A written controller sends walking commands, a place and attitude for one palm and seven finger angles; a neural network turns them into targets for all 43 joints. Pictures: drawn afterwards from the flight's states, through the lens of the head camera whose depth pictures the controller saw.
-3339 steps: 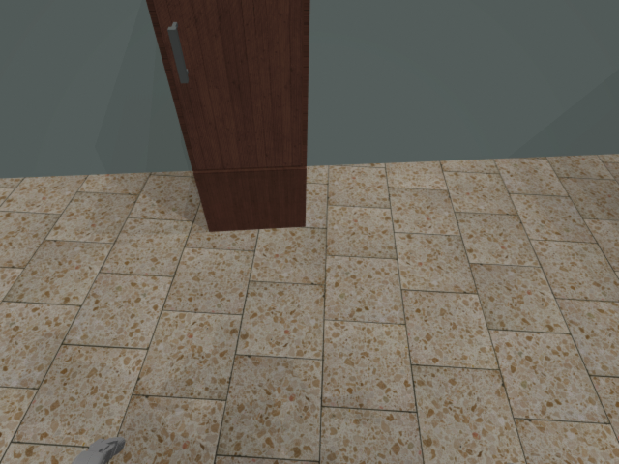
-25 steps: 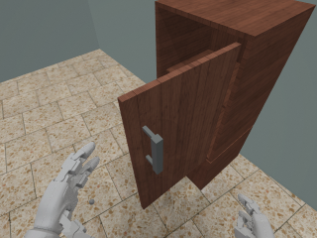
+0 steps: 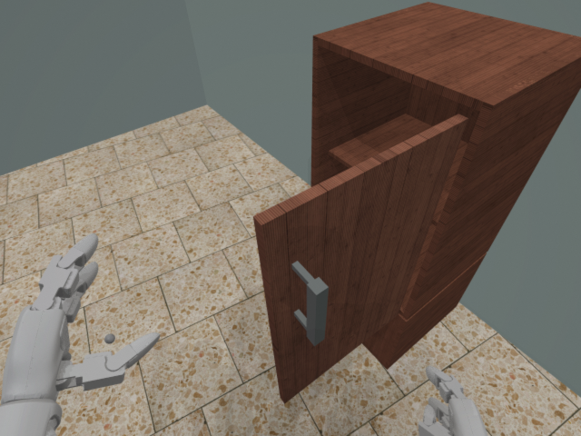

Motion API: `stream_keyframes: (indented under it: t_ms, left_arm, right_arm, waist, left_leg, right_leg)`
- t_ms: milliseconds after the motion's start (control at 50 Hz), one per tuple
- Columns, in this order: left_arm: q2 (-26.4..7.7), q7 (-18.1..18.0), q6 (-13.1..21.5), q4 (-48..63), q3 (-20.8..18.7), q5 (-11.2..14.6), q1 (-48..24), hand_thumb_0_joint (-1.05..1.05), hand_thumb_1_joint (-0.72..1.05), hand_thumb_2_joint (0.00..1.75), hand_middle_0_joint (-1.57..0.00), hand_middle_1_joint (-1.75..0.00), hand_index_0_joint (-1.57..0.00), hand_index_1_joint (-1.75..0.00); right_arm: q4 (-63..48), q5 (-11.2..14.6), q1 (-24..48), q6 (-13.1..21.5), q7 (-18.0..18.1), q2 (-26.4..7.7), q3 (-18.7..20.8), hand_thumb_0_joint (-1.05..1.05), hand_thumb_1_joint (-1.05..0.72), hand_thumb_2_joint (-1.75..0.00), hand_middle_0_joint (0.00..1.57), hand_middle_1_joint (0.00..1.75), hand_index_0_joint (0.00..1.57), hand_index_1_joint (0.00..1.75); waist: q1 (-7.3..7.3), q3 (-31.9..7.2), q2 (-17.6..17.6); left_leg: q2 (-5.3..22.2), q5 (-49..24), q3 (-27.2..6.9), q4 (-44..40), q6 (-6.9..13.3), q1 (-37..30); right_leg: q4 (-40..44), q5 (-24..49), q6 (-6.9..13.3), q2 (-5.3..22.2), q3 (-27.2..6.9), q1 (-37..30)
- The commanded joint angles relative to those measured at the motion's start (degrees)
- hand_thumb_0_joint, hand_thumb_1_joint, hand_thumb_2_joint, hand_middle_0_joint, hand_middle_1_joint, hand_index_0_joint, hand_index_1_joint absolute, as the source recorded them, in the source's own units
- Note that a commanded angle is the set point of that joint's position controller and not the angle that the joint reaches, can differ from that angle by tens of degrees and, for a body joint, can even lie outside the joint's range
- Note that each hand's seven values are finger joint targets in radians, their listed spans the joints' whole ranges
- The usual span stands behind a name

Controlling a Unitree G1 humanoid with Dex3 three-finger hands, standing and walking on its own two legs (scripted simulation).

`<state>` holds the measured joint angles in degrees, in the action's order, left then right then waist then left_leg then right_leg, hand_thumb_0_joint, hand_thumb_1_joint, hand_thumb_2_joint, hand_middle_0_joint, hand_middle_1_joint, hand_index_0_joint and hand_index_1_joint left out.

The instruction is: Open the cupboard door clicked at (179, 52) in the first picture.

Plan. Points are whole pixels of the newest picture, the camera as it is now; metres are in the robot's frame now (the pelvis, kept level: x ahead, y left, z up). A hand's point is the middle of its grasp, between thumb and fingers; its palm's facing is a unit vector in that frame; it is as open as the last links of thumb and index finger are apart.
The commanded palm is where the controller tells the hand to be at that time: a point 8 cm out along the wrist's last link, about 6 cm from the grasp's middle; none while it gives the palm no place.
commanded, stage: draw the hand back to the body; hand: left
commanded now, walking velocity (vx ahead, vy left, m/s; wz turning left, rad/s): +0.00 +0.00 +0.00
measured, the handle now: (307, 304) +0.30 +0.01 +0.03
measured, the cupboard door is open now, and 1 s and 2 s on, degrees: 89 89 89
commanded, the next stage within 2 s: step back with the hand held close in 0.64 s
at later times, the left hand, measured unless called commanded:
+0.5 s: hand (65, 319) +0.19 +0.25 +0.16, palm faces +0.41 -0.83 -0.39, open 7.6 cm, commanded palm +0.13 +0.29 +0.19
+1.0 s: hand (84, 310) +0.20 +0.24 +0.16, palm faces +0.36 -0.81 -0.46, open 7.5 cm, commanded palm +0.14 +0.28 +0.19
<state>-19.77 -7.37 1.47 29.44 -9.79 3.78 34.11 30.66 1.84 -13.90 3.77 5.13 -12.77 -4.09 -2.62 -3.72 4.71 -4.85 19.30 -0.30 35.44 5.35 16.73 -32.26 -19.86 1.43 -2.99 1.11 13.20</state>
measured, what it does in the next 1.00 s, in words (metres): stands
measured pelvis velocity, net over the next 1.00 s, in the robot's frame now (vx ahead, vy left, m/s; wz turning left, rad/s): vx -0.01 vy -0.02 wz -0.03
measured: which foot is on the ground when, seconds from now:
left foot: down 0.00-1.00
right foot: down 0.00-1.00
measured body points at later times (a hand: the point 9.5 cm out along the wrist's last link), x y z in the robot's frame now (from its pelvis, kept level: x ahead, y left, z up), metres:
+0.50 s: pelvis -0.01 +0.00 +0.01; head -0.02 -0.01 +0.46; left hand +0.16 +0.29 +0.18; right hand +0.18 -0.23 -0.07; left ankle -0.01 +0.05 -0.73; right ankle -0.03 -0.11 -0.73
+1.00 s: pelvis -0.01 -0.02 +0.01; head -0.01 -0.03 +0.46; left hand +0.17 +0.28 +0.19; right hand +0.16 -0.26 -0.07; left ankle -0.01 +0.05 -0.73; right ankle -0.03 -0.11 -0.73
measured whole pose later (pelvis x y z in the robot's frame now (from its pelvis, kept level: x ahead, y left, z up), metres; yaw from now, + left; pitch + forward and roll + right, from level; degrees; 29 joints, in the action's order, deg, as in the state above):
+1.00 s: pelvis -0.01 -0.02 +0.01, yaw -2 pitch +0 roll -1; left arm -21.8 -6.9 7.0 23.1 -20.6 3.9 29.5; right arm 33.7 1.8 -9.8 0.3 4.1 -14.9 -0.7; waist -0.9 -0.1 3.7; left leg -3.3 13.3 0.9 25.7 4.3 12.8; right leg -22.7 -13.1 2.4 -4.2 -0.6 9.9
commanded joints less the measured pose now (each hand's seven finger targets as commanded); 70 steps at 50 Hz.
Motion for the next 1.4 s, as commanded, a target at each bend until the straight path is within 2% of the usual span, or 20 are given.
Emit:
stream_keyframes:
  t_ms: [0,100,240,320,420,500,620,720,740,760,780,800,820,880,960,1040,1100,1240,1300,1380]
  left_arm:
    - [-8.4,-0.4,3.6,9.3,-9.1,0.0,-2.7,0.0,0.48,0.72,-0.19,-0.3,-0.19,-0.3]
    - [-11.3,-0.4,4.4,11.0,-13.3,0.2,-6.6,0.0,0.65,0.8,-0.19,-0.3,-0.19,-0.3]
    - [-13.8,-0.8,4.9,10.4,-18.1,0.9,-10.1,0.0,0.9,0.9,-0.2,-0.3,-0.2,-0.3]
    - [-8.8,0.3,4.4,5.4,-13.8,1.1,-7.4,0.0,0.9,0.9,-0.2,-0.3,-0.2,-0.3]
    - [-11.3,0.1,5.1,7.8,-15.4,0.9,-9.3,0.0,0.9,0.9,-0.2,-0.3,-0.2,-0.3]
    - [-14.1,-0.5,5.8,11.7,-17.2,0.4,-11.0,0.0,0.9,0.9,-0.2,-0.3,-0.2,-0.3]
    - [-11.4,-0.3,5.1,7.2,-15.8,0.9,-9.0,0.0,0.9,0.9,-0.2,-0.3,-0.2,-0.3]
    - [-10.3,0.0,5.1,5.4,-14.9,1.0,-9.4,0.0,0.9,0.9,-0.2,-0.3,-0.2,-0.3]
    - [-12.1,-0.3,5.4,6.7,-15.7,0.8,-14.2,0.0,0.9,0.9,-0.2,-0.3,-0.2,-0.3]
    - [-19.2,-0.7,7.8,7.0,-23.6,0.8,-18.0,0.0,0.9,0.9,-0.2,-0.3,-0.2,-0.3]
    - [-14.4,-0.1,8.4,2.6,-20.0,0.9,-12.9,0.0,0.9,0.9,-0.2,-0.3,-0.2,-0.3]
    - [-15.2,-0.1,8.8,3.2,-20.3,0.6,-12.9,0.0,0.9,0.9,-0.2,-0.3,-0.2,-0.3]
    - [-12.7,0.2,9.1,2.6,-18.0,0.5,-10.9,0.0,0.9,0.9,-0.2,-0.3,-0.2,-0.3]
    - [-11.8,0.1,9.6,4.5,-16.5,0.0,-7.9,0.0,0.9,0.9,-0.2,-0.3,-0.2,-0.3]
    - [-14.2,-0.6,9.5,7.5,-18.9,-0.1,-5.0,0.0,0.9,0.9,-0.2,-0.3,-0.2,-0.3]
    - [-16.2,-1.3,9.3,8.1,-21.9,0.3,-2.2,0.0,0.9,0.9,-0.2,-0.3,-0.2,-0.3]
    - [-17.1,-1.7,9.6,9.2,-23.0,0.5,-1.3,0.0,0.9,0.9,-0.2,-0.3,-0.2,-0.3]
    - [-15.4,-2.0,9.6,9.4,-20.7,-0.1,-1.1,0.0,0.9,0.9,-0.2,-0.3,-0.2,-0.3]
    - [-15.9,-2.2,10.2,10.2,-21.0,-1.0,-3.1,0.0,0.9,0.9,-0.2,-0.3,-0.2,-0.3]
    - [-15.2,-2.3,11.2,9.9,-21.6,-2.4,-5.6,0.0,0.9,0.9,-0.2,-0.3,-0.2,-0.3]
  right_arm:
    - [-8.3,-0.5,8.1,3.3,-0.2,-6.5,3.6,0.0,-0.9,-0.9,0.2,0.3,0.2,0.3]
    - [-7.4,-0.5,8.6,3.2,-0.6,-6.9,3.9,0.0,-0.9,-0.9,0.2,0.3,0.2,0.3]
    - [-6.0,-0.4,8.9,3.4,-0.9,-6.8,4.1,0.0,-0.9,-0.9,0.2,0.3,0.2,0.3]
    - [-5.7,-0.4,9.1,2.8,-1.6,-7.5,4.7,0.0,-0.9,-0.9,0.2,0.3,0.2,0.3]
    - [-6.0,-0.6,9.9,2.4,-1.4,-7.7,4.9,0.0,-0.9,-0.9,0.2,0.3,0.2,0.3]
    - [-5.6,-0.6,10.4,3.5,-1.2,-7.5,4.6,0.0,-0.9,-0.9,0.2,0.3,0.2,0.3]
    - [-4.7,-0.4,10.4,3.7,-1.2,-7.0,4.4,0.0,-0.9,-0.9,0.2,0.3,0.2,0.3]
    - [-4.6,-0.4,10.7,3.1,-1.1,-7.1,4.7,0.0,-0.9,-0.9,0.2,0.3,0.2,0.3]
    - [-4.5,-0.4,10.8,3.1,-1.1,-7.3,4.8,0.0,-0.9,-0.9,0.2,0.3,0.2,0.3]
    - [-5.9,0.2,9.6,2.5,-0.7,-8.4,5.2,0.0,-0.9,-0.9,0.2,0.3,0.2,0.3]
    - [-4.7,-0.2,9.6,1.9,-0.6,-7.8,5.3,0.0,-0.9,-0.9,0.2,0.3,0.2,0.3]
    - [-4.8,-0.3,9.8,1.5,-0.7,-8.0,5.4,0.0,-0.9,-0.9,0.2,0.3,0.2,0.3]
    - [-4.7,-0.4,9.9,1.1,-0.8,-8.0,5.4,0.0,-0.9,-0.9,0.2,0.3,0.2,0.3]
    - [-5.3,-0.5,9.4,0.0,-0.9,-8.5,6.0,0.0,-0.9,-0.9,0.2,0.3,0.2,0.3]
    - [-6.6,-0.3,9.7,-1.4,-0.6,-8.4,6.6,0.0,-0.9,-0.9,0.2,0.3,0.2,0.3]
    - [-7.6,0.1,9.9,-3.0,-0.4,-7.6,6.9,0.0,-0.9,-0.9,0.2,0.3,0.2,0.3]
    - [-7.9,0.0,10.0,-3.6,-0.2,-7.8,7.2,0.0,-0.9,-0.9,0.2,0.3,0.2,0.3]
    - [-8.0,-0.1,9.4,-3.4,-0.1,-8.4,7.1,0.0,-0.9,-0.9,0.2,0.3,0.2,0.3]
    - [-7.9,-0.6,9.5,-2.7,0.2,-9.2,6.9,0.0,-0.9,-0.9,0.2,0.3,0.2,0.3]
    - [-8.3,-1.1,8.6,-1.5,0.5,-9.2,6.8,0.0,-0.9,-0.9,0.2,0.3,0.2,0.3]
  waist:
    - [-0.44,-2.2,-3.8]
    - [-0.73,-2.9,0.0]
    - [-0.74,-2.5,1.7]
    - [-0.19,1.0,-1.3]
    - [-0.76,-1.2,-1.9]
    - [-1.08,-2.4,2.0]
    - [-0.58,2.4,-0.5]
    - [-0.51,2.5,-1.4]
    - [-0.23,1.4,-2.2]
    - [1.59,4.2,-3.0]
    - [1.92,3.4,-4.9]
    - [1.71,2.9,-3.7]
    - [2.14,1.8,-3.1]
    - [2.19,-2.6,-2.8]
    - [1.95,-7.5,-3.3]
    - [2.16,-8.7,-4.9]
    - [2.27,-8.6,-2.9]
    - [2.69,-4.7,-1.9]
    - [2.54,-2.0,1.9]
    - [2.64,0.5,1.8]
  left_leg:
    - [7.7,-23.1,-6.0,-8.4,-6.1,-6.6]
    - [8.0,-24.5,-5.9,-10.3,-6.7,-8.5]
    - [7.9,-24.0,-5.6,-12.5,-7.1,-9.8]
    - [8.1,-21.4,-5.4,-13.6,-6.7,-9.5]
    - [7.3,-16.6,-4.6,-14.3,-5.4,-8.9]
    - [7.2,-15.8,-4.9,-14.6,-5.6,-9.0]
    - [6.8,-14.9,-4.3,-14.8,-5.3,-8.1]
    - [6.5,-12.8,-3.6,-14.8,-4.4,-8.6]
    - [6.5,-12.3,-3.7,-14.9,-4.3,-8.8]
    - [7.2,-8.0,-5.2,-13.7,-2.1,-6.2]
    - [6.6,-8.6,-5.2,-12.0,-1.8,-7.9]
    - [6.6,-10.4,-5.1,-11.6,-1.9,-8.2]
    - [6.8,-12.4,-5.0,-11.3,-2.1,-8.8]
    - [7.8,-19.0,-4.6,-11.3,-2.4,-8.8]
    - [9.0,-27.3,-4.2,-10.2,-2.5,-8.0]
    - [9.3,-27.9,-4.3,-9.1,-2.6,-5.0]
    - [9.6,-26.8,-5.0,-9.0,-2.5,-2.7]
    - [10.4,-13.5,-7.2,-11.0,-1.5,4.5]
    - [12.1,-2.3,-9.6,-15.4,-0.1,12.6]
    - [14.3,15.6,-13.2,-20.7,1.8,25.2]
  right_leg:
    - [5.9,14.1,0.4,2.2,-0.6,-0.9]
    - [7.4,14.7,0.6,2.2,-1.0,-3.5]
    - [9.5,15.0,0.6,2.1,-1.1,-5.1]
    - [10.8,13.5,0.3,2.0,-1.0,-4.1]
    - [11.4,13.1,0.5,2.0,-1.7,-6.5]
    - [11.5,13.1,0.7,2.0,-1.8,-7.8]
    - [12.6,12.5,0.8,1.8,-1.9,-6.1]
    - [13.3,11.3,0.6,2.0,-2.3,-5.8]
    - [13.4,11.1,0.5,2.1,-2.5,-6.0]
    - [16.2,11.9,0.1,4.6,-8.9,-1.7]
    - [17.3,12.5,0.2,5.8,-9.9,-0.6]
    - [17.2,14.9,0.5,6.5,-10.1,-0.8]
    - [16.4,16.9,0.5,6.8,-10.1,-0.8]
    - [12.8,24.1,-0.1,6.7,-8.8,-3.7]
    - [8.3,31.9,-0.7,6.7,-7.6,-6.8]
    - [6.1,34.7,-0.6,7.3,-8.0,-8.0]
    - [5.2,34.0,-0.5,7.3,-8.0,-8.0]
    - [5.7,21.4,-0.6,6.0,-9.3,-5.3]
    - [3.4,13.8,-1.0,4.0,-8.3,-8.0]
    - [-2.4,8.4,-1.5,1.9,-7.5,-14.2]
